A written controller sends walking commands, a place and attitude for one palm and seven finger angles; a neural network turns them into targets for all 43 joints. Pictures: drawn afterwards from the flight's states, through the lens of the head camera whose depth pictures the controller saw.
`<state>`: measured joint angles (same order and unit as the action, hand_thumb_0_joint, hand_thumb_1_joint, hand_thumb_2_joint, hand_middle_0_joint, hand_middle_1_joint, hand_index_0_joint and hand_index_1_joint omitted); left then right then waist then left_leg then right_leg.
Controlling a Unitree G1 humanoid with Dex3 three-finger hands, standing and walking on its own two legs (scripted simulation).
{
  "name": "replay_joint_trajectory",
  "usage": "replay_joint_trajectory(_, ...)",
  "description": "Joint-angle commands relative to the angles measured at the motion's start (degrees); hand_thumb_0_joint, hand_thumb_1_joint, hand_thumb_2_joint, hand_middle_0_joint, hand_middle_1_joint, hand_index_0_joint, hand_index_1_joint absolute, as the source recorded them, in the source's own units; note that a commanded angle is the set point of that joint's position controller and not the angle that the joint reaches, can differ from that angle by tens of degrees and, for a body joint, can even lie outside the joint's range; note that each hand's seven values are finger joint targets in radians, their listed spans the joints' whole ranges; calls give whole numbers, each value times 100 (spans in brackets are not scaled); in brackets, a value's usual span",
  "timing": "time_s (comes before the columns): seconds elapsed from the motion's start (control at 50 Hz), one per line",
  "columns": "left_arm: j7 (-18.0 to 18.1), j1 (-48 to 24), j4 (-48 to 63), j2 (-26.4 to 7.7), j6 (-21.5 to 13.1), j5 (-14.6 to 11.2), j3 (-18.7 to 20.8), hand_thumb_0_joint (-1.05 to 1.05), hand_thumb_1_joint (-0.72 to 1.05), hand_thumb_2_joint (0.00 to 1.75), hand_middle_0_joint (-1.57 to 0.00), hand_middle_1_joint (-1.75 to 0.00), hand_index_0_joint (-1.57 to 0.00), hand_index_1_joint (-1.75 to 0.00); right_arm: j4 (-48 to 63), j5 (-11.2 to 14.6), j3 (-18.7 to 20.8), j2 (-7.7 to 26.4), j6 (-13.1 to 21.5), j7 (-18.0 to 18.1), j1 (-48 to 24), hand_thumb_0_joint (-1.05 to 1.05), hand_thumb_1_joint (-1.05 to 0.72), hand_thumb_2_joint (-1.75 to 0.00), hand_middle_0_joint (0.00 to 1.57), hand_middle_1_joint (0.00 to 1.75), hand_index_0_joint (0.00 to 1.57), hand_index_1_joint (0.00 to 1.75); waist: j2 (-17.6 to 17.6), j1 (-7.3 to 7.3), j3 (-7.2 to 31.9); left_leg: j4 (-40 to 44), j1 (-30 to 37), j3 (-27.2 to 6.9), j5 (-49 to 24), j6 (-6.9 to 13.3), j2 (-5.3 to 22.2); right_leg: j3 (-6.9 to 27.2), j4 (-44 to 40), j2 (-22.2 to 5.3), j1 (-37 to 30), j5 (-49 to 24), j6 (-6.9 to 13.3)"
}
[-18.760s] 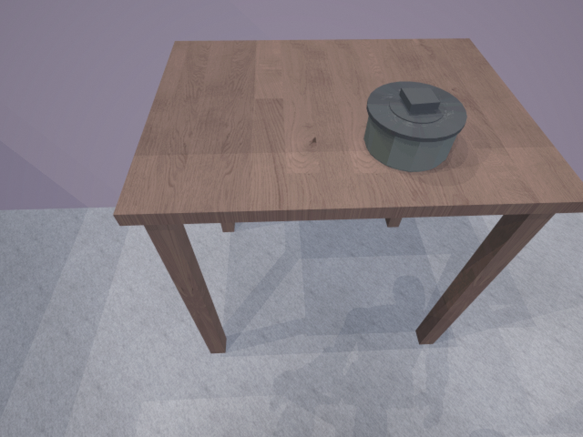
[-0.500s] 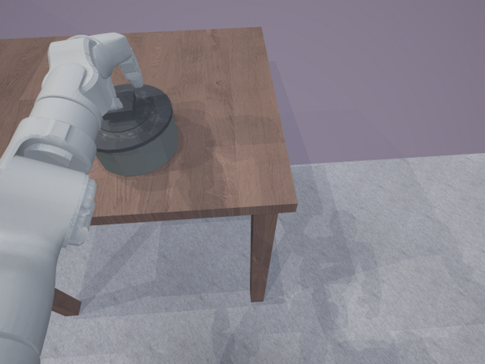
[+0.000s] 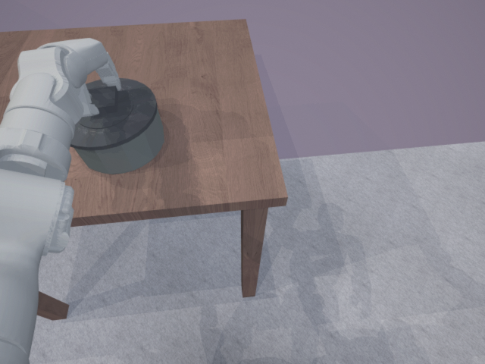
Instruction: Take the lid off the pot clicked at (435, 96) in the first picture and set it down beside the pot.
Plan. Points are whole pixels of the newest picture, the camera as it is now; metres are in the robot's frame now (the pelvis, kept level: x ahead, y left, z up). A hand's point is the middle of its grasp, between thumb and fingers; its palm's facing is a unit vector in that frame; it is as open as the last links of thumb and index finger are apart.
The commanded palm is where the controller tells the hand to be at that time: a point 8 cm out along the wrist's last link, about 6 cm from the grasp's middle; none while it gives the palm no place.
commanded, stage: raise the hand to come down again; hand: left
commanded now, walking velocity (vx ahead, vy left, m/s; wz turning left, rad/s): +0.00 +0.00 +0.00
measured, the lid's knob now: (100, 100) +0.53 +0.19 +0.14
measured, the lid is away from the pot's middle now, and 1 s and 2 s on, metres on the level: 0.00 0.00 0.00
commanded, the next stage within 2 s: move the open hand above the knob in 1.26 s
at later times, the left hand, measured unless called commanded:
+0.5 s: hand (80, 90) +0.51 +0.20 +0.18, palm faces -0.33 -0.05 -0.94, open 10.4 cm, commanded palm +0.50 +0.21 +0.25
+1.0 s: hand (77, 80) +0.50 +0.19 +0.20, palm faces -0.32 -0.06 -0.95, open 10.4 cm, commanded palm +0.50 +0.20 +0.26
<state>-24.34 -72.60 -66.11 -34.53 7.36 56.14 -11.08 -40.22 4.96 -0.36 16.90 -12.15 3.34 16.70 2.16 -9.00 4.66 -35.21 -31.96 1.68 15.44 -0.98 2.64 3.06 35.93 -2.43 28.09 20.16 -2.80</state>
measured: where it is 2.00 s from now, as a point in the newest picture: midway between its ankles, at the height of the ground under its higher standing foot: outside the picture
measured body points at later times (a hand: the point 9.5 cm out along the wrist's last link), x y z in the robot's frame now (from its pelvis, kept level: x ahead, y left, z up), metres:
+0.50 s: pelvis +0.01 +0.01 +0.01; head +0.07 -0.01 +0.45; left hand +0.52 +0.20 +0.23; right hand +0.06 -0.26 -0.13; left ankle +0.01 +0.14 -0.72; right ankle -0.03 -0.15 -0.72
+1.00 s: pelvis +0.00 +0.00 +0.01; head +0.06 -0.01 +0.45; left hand +0.51 +0.19 +0.25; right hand +0.05 -0.27 -0.13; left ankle +0.01 +0.14 -0.72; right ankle -0.03 -0.15 -0.72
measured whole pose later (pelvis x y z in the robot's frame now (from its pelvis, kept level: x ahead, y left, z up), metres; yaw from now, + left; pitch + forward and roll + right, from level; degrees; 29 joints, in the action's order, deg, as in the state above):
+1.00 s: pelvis +0.00 +0.00 +0.01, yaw +1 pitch +11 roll +0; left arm -25.5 -73.6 -62.4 -32.5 9.1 55.1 -12.4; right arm -42.0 4.4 0.1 16.6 -11.1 2.6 14.9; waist 2.9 -7.2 4.0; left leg -31.0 -28.1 0.6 13.5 -0.9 2.1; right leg 1.7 30.8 -2.9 23.3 18.1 -2.8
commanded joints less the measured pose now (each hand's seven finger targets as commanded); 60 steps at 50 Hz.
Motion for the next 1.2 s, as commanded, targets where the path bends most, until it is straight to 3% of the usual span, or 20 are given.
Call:
replay_joint_trajectory(0.0, 214, -3276, 2053, -1458, -276, -44, 344, 0, -28, 143, -77, -25, -77, -25, 506, -88, 438, 784, 121, 36, 261, 0, -90, -90, 20, 30, 20, 30, 162, 69, 2781, 94, 2212, 134, -1766, 463, -460, -479, -537, 513, -532, -2374, 368)
replay_joint_trajectory(0.02, 271, -3826, 2793, -1383, -419, -205, 266, 0, -27, 140, -75, -27, -75, -27, 576, -70, 428, 722, 228, 28, 215, 0, -90, -90, 20, 30, 20, 30, 586, 76, 3286, 25, 2731, 88, -2398, 478, -465, -482, -485, 528, -572, -2581, 392)
replay_joint_trajectory(0.04, 362, -3925, 2974, -1762, -463, -106, 588, 0, -26, 138, -74, -29, -74, -29, 556, -113, 476, 698, 350, 15, 322, 0, -90, -90, 20, 30, 20, 30, 884, 114, 3598, -71, 3133, -38, -2729, 481, -426, -453, -489, 543, -524, -2645, 375)
replay_joint_trajectory(0.1, 289, -2391, 1188, -1285, -143, -81, 426, 0, -24, 131, -70, -36, -70, -36, 281, -90, 420, 729, 236, 9, 419, 0, -90, -90, 20, 30, 20, 30, 81, 113, 2332, 72, 2327, 73, -2318, 451, -436, -606, -635, 586, -307, -2377, 382)
replay_joint_trajectory(0.14, 269, -2240, 908, -1283, -19, -132, 381, 0, -22, 127, -68, -39, -68, -39, 248, -57, 363, 822, 204, -6, 280, 0, -90, -90, 20, 30, 20, 30, -216, 154, 1869, 257, 1935, 158, -1830, 430, -446, -637, -690, 572, -347, -2254, 378)
replay_joint_trajectory(0.22, 202, -3210, 2013, -476, -104, -223, -272, 0, -20, 120, -64, -46, -64, -46, 304, -88, 416, 738, 293, -62, 152, 0, -90, -90, 20, 30, 20, 30, 303, 11, 2378, 169, 2728, 28, -2503, 463, -438, -618, -722, 583, -141, -2333, 418)
replay_joint_trajectory(0.24, 236, -3519, 2332, -1004, -174, -178, 114, 0, -19, 118, -62, -48, -62, -48, 294, -122, 444, 769, 332, -73, 216, 0, -90, -90, 20, 30, 20, 30, 394, 37, 2728, 123, 2973, -68, -2618, 448, -413, -574, -709, 591, -209, -2387, 392)
replay_joint_trajectory(0.28, 208, -2998, 1795, -1375, -171, -145, 496, 0, -17, 113, -60, -52, -60, -52, 274, -143, 436, 775, 323, -10, 286, 0, -90, -90, 20, 30, 20, 30, -7, 88, 2768, 106, 2726, -23, -2481, 486, -473, -562, -688, 568, -493, -2563, 383)
replay_joint_trajectory(0.34, 227, -2863, 1519, -1482, -122, -157, 534, 0, -15, 107, -56, -59, -56, -59, 276, -100, 380, 785, 256, 19, 200, 0, -90, -90, 20, 30, 20, 30, -259, 157, 2569, 246, 2342, 81, -2245, 466, -490, -567, -680, 526, -695, -2633, 370)
replay_joint_trajectory(0.42, 317, -3101, 1546, -1060, -59, -78, 166, 0, -14, 105, -55, -60, -55, -60, 283, -75, 350, 755, 252, -1, 99, 0, -90, -90, 20, 30, 20, 30, -45, 132, 2363, 290, 2410, 57, -2369, 438, -465, -613, -717, 535, -467, -2453, 416)
replay_joint_trajectory(0.44, 336, -3277, 1738, -1131, -59, -34, 201, 0, -14, 105, -55, -60, -55, -60, 289, -99, 366, 760, 261, -26, 94, 0, -90, -90, 20, 30, 20, 30, 159, 121, 2503, 240, 2608, 27, -2519, 422, -438, -584, -707, 532, -399, -2499, 403)
replay_joint_trajectory(0.56, 218, -3014, 1720, -1220, 1, -67, 373, 0, -15, 107, -57, -57, -57, -57, 361, -131, 372, 755, 239, -62, 59, 0, -90, -90, 20, 30, 20, 30, 3, 212, 2793, 190, 2690, 3, -2875, 432, -449, -569, -658, 509, -672, -2766, 387)
replay_joint_trajectory(0.62, 133, -3031, 1511, -545, 95, -139, -160, 0, -15, 108, -57, -56, -57, -56, 284, -92, 382, 744, 223, -72, 59, 0, -90, -90, 20, 30, 20, 30, -130, 80, 2345, 255, 2625, 32, -2692, 441, -459, -635, -776, 547, -397, -2524, 397)
replay_joint_trajectory(0.68, 160, -3220, 1612, -1295, 101, -110, 379, 0, -15, 109, -58, -54, -58, -54, 298, -114, 367, 804, 234, -38, 55, 0, -90, -90, 20, 30, 20, 30, -279, 148, 2421, 337, 2428, 38, -2107, 465, -518, -573, -799, 529, -698, -2503, 393)
replay_joint_trajectory(0.74, 167, -3498, 1932, -1234, 25, -92, 251, 0, -15, 109, -58, -54, -58, -54, 349, -110, 357, 762, 272, -18, 27, 0, -90, -90, 20, 30, 20, 30, 28, 152, 2722, 321, 2662, 7, -2403, 443, -508, -549, -767, 509, -731, -2607, 388)
replay_joint_trajectory(0.76, 183, -3359, 1679, -1106, 46, -30, 185, 0, -15, 109, -58, -54, -58, -54, 306, -124, 366, 753, 276, -14, 46, 0, -90, -90, 20, 30, 20, 30, 97, 138, 2539, 301, 2643, 4, -2368, 438, -499, -579, -775, 515, -577, -2490, 408)
replay_joint_trajectory(0.9, 109, -3203, 1233, -1035, 218, -76, 101, 0, -16, 110, -60, -51, -60, -51, 245, -94, 335, 812, 227, -14, 17, 0, -90, -90, 20, 30, 20, 30, -269, 108, 2078, 470, 2231, 92, -1700, 452, -533, -582, -887, 515, -621, -2277, 394)
replay_joint_trajectory(1.04, 110, -3399, 1699, -1315, 80, 11, 317, 0, -16, 111, -61, -49, -61, -49, 307, -128, 376, 795, 291, -19, 56, 0, -90, -90, 20, 30, 20, 30, 10, 190, 2728, 355, 2646, 21, -2309, 440, -503, -550, -780, 510, -766, -2561, 391)
replay_joint_trajectory(1.1, 56, -2882, 936, -1119, 202, -22, 182, 0, -17, 111, -61, -49, -61, -49, 243, -98, 343, 821, 231, -3, 65, 0, -90, -90, 20, 30, 20, 30, -397, 134, 2011, 441, 2144, 115, -1797, 452, -528, -594, -860, 517, -673, -2387, 379)
replay_joint_trajectory(1.18, 60, -3492, 1532, -1155, 137, -5, 106, 0, -17, 112, -62, -47, -62, -47, 320, -99, 358, 812, 227, -6, -18, 0, -90, -90, 20, 30, 20, 30, -159, 117, 2386, 411, 2347, 69, -1986, 461, -535, -548, -815, 495, -737, -2507, 389)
